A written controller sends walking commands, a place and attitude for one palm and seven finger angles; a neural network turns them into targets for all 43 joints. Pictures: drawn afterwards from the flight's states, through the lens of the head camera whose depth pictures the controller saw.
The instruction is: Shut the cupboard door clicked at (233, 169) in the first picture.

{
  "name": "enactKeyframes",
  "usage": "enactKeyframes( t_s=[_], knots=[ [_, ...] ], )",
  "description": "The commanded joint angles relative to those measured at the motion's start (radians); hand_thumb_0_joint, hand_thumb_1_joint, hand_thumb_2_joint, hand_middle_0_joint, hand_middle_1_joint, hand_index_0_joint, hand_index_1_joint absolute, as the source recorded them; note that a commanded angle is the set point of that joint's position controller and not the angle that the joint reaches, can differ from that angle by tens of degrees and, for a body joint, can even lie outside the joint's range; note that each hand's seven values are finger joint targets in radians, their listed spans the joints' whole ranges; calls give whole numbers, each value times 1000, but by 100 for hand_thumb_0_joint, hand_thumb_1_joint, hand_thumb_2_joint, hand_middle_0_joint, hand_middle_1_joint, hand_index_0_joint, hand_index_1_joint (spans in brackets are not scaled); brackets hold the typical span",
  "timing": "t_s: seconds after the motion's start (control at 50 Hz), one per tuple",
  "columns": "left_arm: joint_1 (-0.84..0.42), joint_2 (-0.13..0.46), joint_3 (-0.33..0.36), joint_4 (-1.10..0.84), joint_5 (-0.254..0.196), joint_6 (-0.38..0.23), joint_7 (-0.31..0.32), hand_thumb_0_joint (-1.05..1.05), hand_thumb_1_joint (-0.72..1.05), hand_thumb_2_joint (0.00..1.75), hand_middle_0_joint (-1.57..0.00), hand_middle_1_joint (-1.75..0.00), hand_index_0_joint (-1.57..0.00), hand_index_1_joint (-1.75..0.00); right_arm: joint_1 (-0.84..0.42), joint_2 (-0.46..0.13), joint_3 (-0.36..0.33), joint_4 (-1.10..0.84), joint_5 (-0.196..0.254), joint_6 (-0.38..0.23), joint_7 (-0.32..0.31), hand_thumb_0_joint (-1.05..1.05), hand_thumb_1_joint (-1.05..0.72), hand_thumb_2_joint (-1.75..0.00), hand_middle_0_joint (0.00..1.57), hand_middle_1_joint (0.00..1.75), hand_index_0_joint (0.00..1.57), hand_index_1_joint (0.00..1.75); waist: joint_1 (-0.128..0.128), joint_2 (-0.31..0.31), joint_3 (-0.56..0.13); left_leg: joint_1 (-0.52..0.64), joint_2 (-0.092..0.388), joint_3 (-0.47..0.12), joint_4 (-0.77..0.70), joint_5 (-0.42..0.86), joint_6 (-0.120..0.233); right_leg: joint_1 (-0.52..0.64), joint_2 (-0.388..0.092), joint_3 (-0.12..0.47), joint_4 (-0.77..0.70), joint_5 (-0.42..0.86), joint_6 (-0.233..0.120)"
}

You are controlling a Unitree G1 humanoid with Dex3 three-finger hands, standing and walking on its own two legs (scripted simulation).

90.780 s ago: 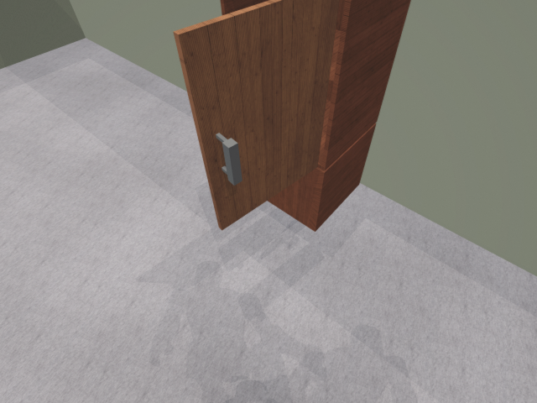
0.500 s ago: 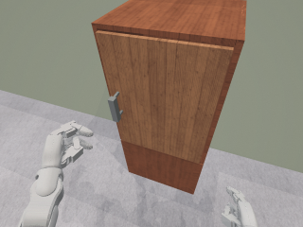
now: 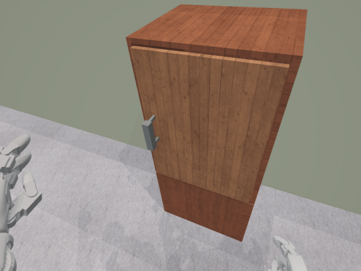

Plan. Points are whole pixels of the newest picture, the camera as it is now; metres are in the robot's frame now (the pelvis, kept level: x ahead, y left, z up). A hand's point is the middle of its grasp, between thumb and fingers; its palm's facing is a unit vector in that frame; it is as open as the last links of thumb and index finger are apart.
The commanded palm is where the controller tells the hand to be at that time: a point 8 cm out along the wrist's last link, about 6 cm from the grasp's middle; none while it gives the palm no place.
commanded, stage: draw the hand back to the body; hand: left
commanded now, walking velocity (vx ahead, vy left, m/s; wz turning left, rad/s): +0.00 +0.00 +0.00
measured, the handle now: (152, 132) +0.59 +0.20 -0.06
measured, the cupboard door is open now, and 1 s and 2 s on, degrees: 0 0 0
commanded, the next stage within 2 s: step back with the hand held close in 0.24 s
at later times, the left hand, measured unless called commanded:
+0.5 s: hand (48, 194) +0.19 +0.26 +0.16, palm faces +0.45 -0.78 -0.43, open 7.4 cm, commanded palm +0.13 +0.30 +0.17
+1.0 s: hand (21, 219) +0.14 +0.28 +0.15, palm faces +0.44 -0.77 -0.47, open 7.4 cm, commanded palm +0.08 +0.31 +0.17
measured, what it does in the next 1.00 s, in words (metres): shifts its weight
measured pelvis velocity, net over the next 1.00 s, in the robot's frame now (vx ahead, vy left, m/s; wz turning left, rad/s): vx -0.07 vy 0.02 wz -0.03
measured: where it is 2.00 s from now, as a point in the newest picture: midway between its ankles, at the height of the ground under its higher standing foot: outside the picture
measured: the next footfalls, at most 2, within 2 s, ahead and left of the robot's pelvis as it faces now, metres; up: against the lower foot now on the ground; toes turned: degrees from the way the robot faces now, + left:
right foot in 1.94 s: -0.22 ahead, -0.14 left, +0.00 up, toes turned +3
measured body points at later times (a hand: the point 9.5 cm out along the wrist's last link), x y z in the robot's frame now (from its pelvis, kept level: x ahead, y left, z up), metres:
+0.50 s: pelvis -0.01 +0.00 +0.00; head -0.03 -0.03 +0.45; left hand +0.16 +0.30 +0.18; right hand +0.16 -0.24 -0.09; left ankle -0.03 +0.10 -0.74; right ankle +0.01 -0.12 -0.74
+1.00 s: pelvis -0.07 +0.02 -0.02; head -0.07 +0.02 +0.43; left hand +0.11 +0.32 +0.18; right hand +0.09 -0.23 -0.09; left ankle -0.03 +0.10 -0.74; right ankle +0.01 -0.12 -0.74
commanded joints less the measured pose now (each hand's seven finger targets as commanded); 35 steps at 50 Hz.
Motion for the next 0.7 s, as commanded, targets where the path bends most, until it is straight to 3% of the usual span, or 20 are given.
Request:
enactKeyframes(
  t_s=[0.0,0.04,0.16,0.34,0.36,0.38,0.44,0.48,0.54,0.58,0.6,0.64,0.68],
  knots=[
    [-135,184,80,-172,-3,-60,17,0,90,90,-20,-30,-20,-30,-146,-96,-41,-165,3,-63,-16,0,-90,-90,20,30,20,30,-22,-94,-11,-94,34,-12,-87,171,-2,19,-2,23,-64,73,-8],
    [-141,199,94,-202,-2,-71,22,0,90,90,-20,-30,-20,-30,-149,-88,-38,-166,1,-68,-18,0,-90,-90,20,30,20,30,-16,-57,-51,-88,29,-9,-86,164,-1,41,-6,26,-56,72,-9],
    [-129,210,109,-227,1,-82,26,0,90,90,-20,-30,-20,-30,-159,-77,-33,-161,2,-86,-17,0,-90,-90,20,30,20,30,-10,16,-21,-100,25,-4,-85,167,-6,44,-4,34,-65,79,-14],
    [-99,191,105,-174,-9,-82,16,0,90,90,-20,-30,-20,-30,-150,-80,-39,-161,3,-84,-15,0,-90,-90,20,30,20,30,-16,-67,12,-109,32,2,-93,132,-2,26,-3,39,-88,33,-7],
    [-185,273,191,-218,0,-120,25,0,90,90,-20,-30,-20,-30,-132,-119,-56,-194,12,-62,-9,0,-90,-90,20,30,20,30,-60,-65,38,-187,50,-14,-26,52,15,-62,-61,166,-142,34,-21],
    [-94,217,147,-154,0,-126,21,0,90,90,-20,-30,-20,-30,-119,-107,-57,-176,7,-48,-7,0,-90,-90,20,30,20,30,-68,-111,16,-168,41,-21,19,38,17,-96,-99,185,-165,4,-32],
    [-43,204,126,-173,7,-152,26,0,90,90,-20,-30,-20,-30,-115,-102,-62,-180,6,-26,-1,0,-90,-90,20,30,20,30,-74,-130,-48,-166,38,-25,71,57,10,-117,-148,197,-148,19,-56],
    [-10,221,143,-199,4,-159,37,0,90,90,-20,-30,-20,-30,-113,-109,-69,-186,7,-13,-4,0,-90,-90,20,30,20,30,-76,-106,-95,-158,47,-31,47,107,8,-100,-134,169,-101,91,-49],
    [21,241,167,-250,-2,-160,47,0,90,90,-20,-30,-20,-30,-122,-123,-73,-209,8,6,-15,0,-90,-90,20,30,20,30,-73,-23,-148,-182,82,-59,-5,319,0,-12,-77,101,36,318,-25],
    [30,264,189,-274,-4,-151,51,0,90,90,-20,-30,-20,-30,-122,-122,-75,-229,9,22,-23,0,-90,-90,20,30,20,30,-70,-33,-182,-193,99,-59,0,436,-4,25,-56,82,98,423,-9],
    [31,276,199,-279,-4,-147,52,0,90,90,-20,-30,-20,-30,-126,-126,-77,-231,8,29,-26,0,-90,-90,20,30,20,30,-69,-10,-192,-199,100,-62,7,464,-6,32,-56,88,111,453,-10],
    [48,259,190,-281,-5,-139,51,0,90,90,-20,-30,-20,-30,-112,-124,-79,-243,10,41,-27,0,-90,-90,20,30,20,30,-72,-32,-193,-229,111,-64,12,486,-15,41,-54,89,143,472,-10],
    [59,257,189,-276,-5,-134,53,0,90,90,-20,-30,-20,-30,-110,-125,-80,-249,11,48,-27,0,-90,-90,20,30,20,30,-74,-46,-178,-273,119,-67,2,399,-4,34,-52,100,149,430,-5]
  ],
)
